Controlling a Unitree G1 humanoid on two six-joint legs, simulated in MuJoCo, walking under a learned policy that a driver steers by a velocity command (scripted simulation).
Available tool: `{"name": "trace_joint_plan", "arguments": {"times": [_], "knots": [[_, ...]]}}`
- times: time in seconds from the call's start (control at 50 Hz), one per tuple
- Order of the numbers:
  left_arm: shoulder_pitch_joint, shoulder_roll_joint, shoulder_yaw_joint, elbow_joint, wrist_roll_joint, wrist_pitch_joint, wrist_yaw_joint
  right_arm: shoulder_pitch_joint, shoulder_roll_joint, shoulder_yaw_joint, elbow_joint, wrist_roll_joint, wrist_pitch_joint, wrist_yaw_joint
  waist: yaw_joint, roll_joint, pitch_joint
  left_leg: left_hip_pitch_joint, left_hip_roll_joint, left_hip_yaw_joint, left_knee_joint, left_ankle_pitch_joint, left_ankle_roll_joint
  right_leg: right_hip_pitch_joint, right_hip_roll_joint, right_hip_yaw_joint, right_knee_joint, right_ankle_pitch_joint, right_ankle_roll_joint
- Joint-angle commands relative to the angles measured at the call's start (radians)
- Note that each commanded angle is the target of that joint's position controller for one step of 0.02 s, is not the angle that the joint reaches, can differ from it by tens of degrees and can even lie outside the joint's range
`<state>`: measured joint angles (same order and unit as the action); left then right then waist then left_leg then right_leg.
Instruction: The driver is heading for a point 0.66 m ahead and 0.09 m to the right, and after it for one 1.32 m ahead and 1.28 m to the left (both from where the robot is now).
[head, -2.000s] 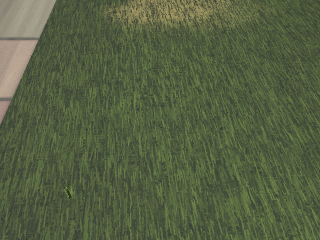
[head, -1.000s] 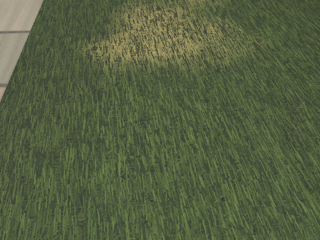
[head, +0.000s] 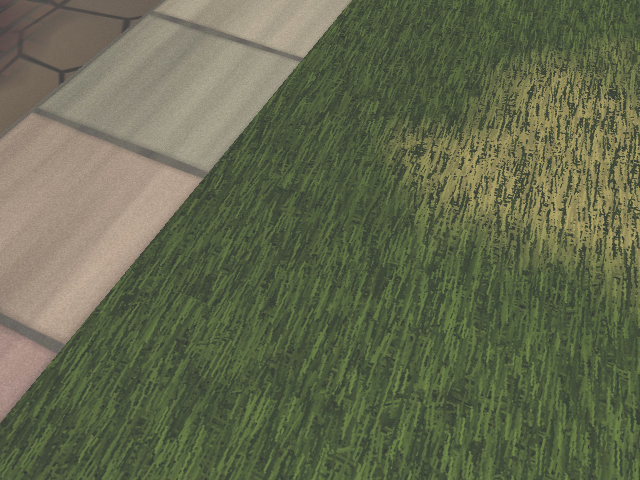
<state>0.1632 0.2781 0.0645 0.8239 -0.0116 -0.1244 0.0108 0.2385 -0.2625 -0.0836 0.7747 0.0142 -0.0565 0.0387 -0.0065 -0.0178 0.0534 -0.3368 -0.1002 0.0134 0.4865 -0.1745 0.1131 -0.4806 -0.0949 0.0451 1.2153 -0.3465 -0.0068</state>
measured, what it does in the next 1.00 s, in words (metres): walks ahead: right foot, then left foot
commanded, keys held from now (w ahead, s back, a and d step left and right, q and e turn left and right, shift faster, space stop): w+q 0.10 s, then w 0.12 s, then w+e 0.54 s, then q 0.24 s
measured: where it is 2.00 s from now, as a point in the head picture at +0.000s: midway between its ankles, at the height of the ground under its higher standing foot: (331, 408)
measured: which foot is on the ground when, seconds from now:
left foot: down 0.00-0.40, up 0.42-0.86, down 0.88-1.00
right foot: up 0.00-0.38, down 0.40-0.90, up 0.92-1.00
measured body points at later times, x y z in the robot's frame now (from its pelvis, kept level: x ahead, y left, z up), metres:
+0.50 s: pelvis +0.29 -0.05 +0.00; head +0.32 -0.05 +0.45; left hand +0.43 +0.23 -0.10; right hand +0.38 -0.31 -0.13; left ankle +0.14 +0.07 -0.64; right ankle +0.37 -0.12 -0.73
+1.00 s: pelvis +0.54 -0.01 +0.00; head +0.57 +0.00 +0.45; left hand +0.64 +0.26 -0.13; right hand +0.71 -0.27 -0.09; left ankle +0.63 +0.08 -0.73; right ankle +0.42 -0.12 -0.66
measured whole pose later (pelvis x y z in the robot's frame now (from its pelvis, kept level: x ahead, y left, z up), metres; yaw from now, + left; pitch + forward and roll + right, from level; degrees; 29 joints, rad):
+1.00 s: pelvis +0.54 -0.01 +0.00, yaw -5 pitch +2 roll +0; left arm 0.30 0.28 0.04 0.76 0.01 -0.03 0.01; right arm 0.10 -0.25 -0.04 0.70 0.00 -0.09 0.03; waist 0.03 -0.02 0.02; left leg -0.40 -0.07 -0.04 0.47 -0.10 0.04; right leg -0.35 0.06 0.09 1.09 -0.54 0.03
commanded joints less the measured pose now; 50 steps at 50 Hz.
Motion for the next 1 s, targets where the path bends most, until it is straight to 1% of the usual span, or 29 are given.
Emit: {"name": "trace_joint_plan", "arguments": {"times": [0.02,0.08,0.16,0.2,0.26,0.32,0.36,0.38,0.4,0.42,0.44,0.46,0.48,0.5,0.52,0.58,0.64,0.7,0.76,0.78,0.84,0.86,0.88,0.9,0.92,0.94,0.96,0.98,1.0], "knots": [[0.045,0.096,0.031,-0.064,0.021,0.01,0.004,-0.018,-0.115,-0.024,-0.084,0.0,-0.027,-0.016,0.038,0.036,-0.115,0.158,0.258,-0.339,-0.26,0.266,0.185,-0.134,-0.044,0.026,-0.09,0.084,0.024],[-0.061,0.074,0.025,-0.108,0.03,0.022,0.01,0.048,-0.148,-0.032,-0.071,0.003,-0.026,-0.038,0.009,0.048,-0.079,0.135,0.228,-0.289,-0.269,0.317,0.171,-0.185,-0.014,0.009,-0.262,0.221,0.059],[-0.183,0.043,0.009,-0.141,0.019,0.012,-0.007,0.106,-0.128,-0.023,-0.053,0.006,-0.018,-0.052,-0.048,0.103,-0.06,0.153,0.191,-0.244,-0.259,0.216,0.112,-0.149,0.032,-0.002,-0.555,0.445,0.052],[-0.234,0.039,0.003,-0.156,0.013,0.003,-0.021,0.137,-0.129,-0.02,-0.036,0.005,-0.019,-0.052,-0.074,0.112,-0.043,0.163,0.207,-0.256,-0.259,0.172,0.102,-0.113,0.046,-0.013,-0.631,0.5,0.04],[-0.28,0.058,0.002,-0.179,0.007,-0.009,-0.04,0.179,-0.135,-0.019,-0.011,0.002,-0.017,-0.054,-0.097,0.114,-0.021,0.29,0.266,-0.291,-0.209,0.203,0.107,-0.17,0.049,-0.016,-0.684,0.459,0.005],[-0.27,0.073,0.003,-0.191,0.002,-0.014,-0.056,0.185,-0.151,-0.022,0.005,-0.004,-0.007,-0.059,-0.084,0.124,-0.012,0.411,0.32,-0.294,-0.159,0.357,0.088,-0.195,0.058,-0.036,-0.714,0.322,-0.048],[-0.152,0.104,0.018,-0.165,0.001,-0.013,-0.056,0.145,-0.167,-0.024,-0.001,-0.007,-0.002,-0.06,-0.017,0.138,-0.085,0.418,0.292,-0.235,-0.037,0.701,0.059,-0.009,0.116,-0.087,-0.732,0.266,-0.095],[-0.014,0.135,0.033,-0.128,0.005,-0.011,-0.054,0.118,-0.163,-0.018,-0.009,-0.01,0.0,-0.06,0.055,0.118,-0.174,0.379,0.245,-0.184,0.122,0.818,0.036,0.186,0.128,-0.088,-0.745,0.319,-0.132],[0.162,0.181,0.043,-0.098,0.015,-0.008,-0.051,0.106,-0.139,-0.004,-0.03,-0.025,-0.002,-0.061,0.122,0.032,-0.309,0.205,0.196,-0.149,0.391,0.608,0.007,0.476,-0.017,0.103,-0.723,0.386,-0.205],[0.244,0.251,0.063,-0.079,0.019,-0.002,-0.055,0.232,-0.057,0.018,-0.035,-0.02,-0.021,-0.052,0.07,-0.252,-0.404,-0.203,0.015,-0.084,0.769,-0.067,-0.087,0.823,-0.227,0.569,-0.792,0.259,-0.379],[0.236,0.171,0.044,-0.071,-0.015,0.005,-0.058,0.206,-0.106,0.019,-0.039,-0.018,-0.043,-0.044,0.084,-0.236,-0.384,-0.37,0.031,-0.165,0.867,-0.346,-0.084,0.861,-0.241,0.745,-0.902,0.078,-0.374],[0.166,0.128,0.032,-0.09,-0.015,0.014,-0.051,0.095,-0.151,0.008,-0.066,0.006,-0.059,-0.033,0.088,-0.143,-0.219,-0.449,0.087,-0.17,0.875,-0.274,-0.078,0.735,-0.212,0.615,-0.921,0.042,-0.323],[0.116,0.117,0.026,-0.112,-0.001,0.023,-0.047,0.02,-0.143,0.013,-0.082,0.003,-0.07,-0.032,0.075,-0.025,-0.143,-0.424,0.123,-0.146,0.823,-0.207,-0.074,0.595,-0.169,0.504,-0.938,0.12,-0.293],[0.088,0.107,0.021,-0.12,0.004,0.027,-0.047,-0.013,-0.135,0.01,-0.093,-0.015,-0.075,-0.033,0.047,0.036,-0.083,-0.401,0.147,-0.128,0.74,-0.168,-0.082,0.483,-0.133,0.438,-0.958,0.229,-0.282],[0.077,0.098,0.015,-0.128,0.011,0.025,-0.045,-0.005,-0.132,0.004,-0.098,-0.029,-0.072,-0.036,0.017,0.029,-0.087,-0.344,0.171,-0.126,0.675,-0.138,-0.09,0.425,-0.102,0.391,-0.975,0.312,-0.272],[0.089,0.116,0.021,-0.131,0.0,0.026,-0.036,0.01,-0.096,0.008,-0.111,-0.035,-0.052,-0.047,-0.009,-0.036,-0.095,-0.293,0.177,-0.095,0.541,-0.122,-0.132,0.335,-0.063,0.317,-1.001,0.433,-0.285],[0.131,0.152,0.034,-0.122,-0.007,0.033,-0.017,-0.099,-0.073,0.018,-0.143,-0.033,-0.043,-0.055,0.019,-0.041,-0.072,-0.286,0.158,-0.08,0.346,0.032,-0.163,0.273,-0.03,0.26,-1.011,0.436,-0.261],[0.184,0.152,0.035,-0.108,-0.016,0.049,-0.004,-0.206,-0.054,0.025,-0.164,-0.026,-0.052,-0.047,0.06,-0.062,-0.068,-0.216,0.117,-0.079,0.156,0.203,-0.168,0.247,0.007,0.238,-0.987,0.382,-0.216],[0.234,0.15,0.035,-0.097,-0.019,0.063,0.001,-0.285,-0.066,0.022,-0.186,-0.013,-0.064,-0.033,0.086,-0.073,-0.065,-0.173,0.085,-0.087,0.062,0.23,-0.163,0.282,-0.007,0.293,-0.942,0.332,-0.203],[0.24,0.143,0.032,-0.091,-0.017,0.068,0.005,-0.289,-0.074,0.021,-0.186,-0.015,-0.068,-0.028,0.085,-0.077,-0.06,-0.177,0.083,-0.084,0.028,0.229,-0.155,0.323,-0.018,0.293,-0.912,0.373,-0.196],[0.242,0.126,0.027,-0.081,-0.002,0.083,0.015,-0.252,-0.091,0.013,-0.174,-0.031,-0.084,-0.016,0.07,-0.106,-0.084,-0.116,0.073,-0.06,-0.044,0.215,-0.103,0.429,-0.038,0.298,-0.788,0.575,-0.154],[0.215,0.12,0.024,-0.088,0.0,0.085,0.016,-0.193,-0.099,0.008,-0.156,-0.038,-0.088,-0.018,0.031,-0.104,-0.115,-0.029,0.065,-0.038,-0.103,0.27,-0.072,0.438,-0.009,0.27,-0.713,0.693,-0.127],[0.198,0.101,0.016,-0.105,0.009,0.08,0.015,-0.103,-0.132,-0.001,-0.139,-0.05,-0.093,-0.022,-0.007,-0.087,-0.197,0.146,0.131,-0.083,-0.086,0.457,-0.023,0.393,0.033,0.233,-0.589,0.713,-0.091],[0.239,0.063,-0.001,-0.124,0.029,0.068,0.014,0.012,-0.196,-0.011,-0.125,-0.065,-0.091,-0.024,-0.018,0.056,-0.337,0.457,0.302,-0.266,0.023,0.852,0.089,0.197,0.106,0.176,-0.339,0.441,-0.044],[0.391,0.043,-0.015,-0.086,0.023,0.064,0.005,0.075,-0.18,-0.009,-0.086,-0.048,-0.07,-0.017,0.001,0.286,-0.453,0.663,0.502,-0.523,0.025,0.99,0.26,-0.018,0.186,0.096,-0.076,-0.271,0.026],[0.378,0.12,-0.002,-0.082,0.015,0.067,0.0,0.081,-0.14,0.0,-0.085,-0.008,-0.054,-0.011,-0.009,0.212,-0.417,0.608,0.481,-0.601,-0.028,0.748,0.251,-0.088,0.139,0.113,-0.007,-0.321,0.04],[0.257,0.149,0.008,-0.103,0.01,0.077,0.001,0.001,-0.12,0.008,-0.104,0.004,-0.041,-0.011,-0.019,0.131,-0.28,0.486,0.428,-0.526,-0.056,0.621,0.204,-0.14,0.105,0.093,0.025,-0.255,0.059],[0.173,0.147,0.01,-0.124,0.018,0.086,0.005,-0.054,-0.109,0.017,-0.118,-0.001,-0.03,-0.011,-0.016,0.066,-0.202,0.365,0.381,-0.466,-0.084,0.576,0.175,-0.148,0.086,0.066,-0.006,-0.212,0.068],[0.128,0.141,0.014,-0.143,0.026,0.095,0.01,-0.085,-0.124,0.013,-0.126,-0.005,-0.019,-0.013,-0.002,0.042,-0.151,0.261,0.349,-0.43,-0.108,0.553,0.159,-0.132,0.072,0.055,-0.058,-0.181,0.072]]}}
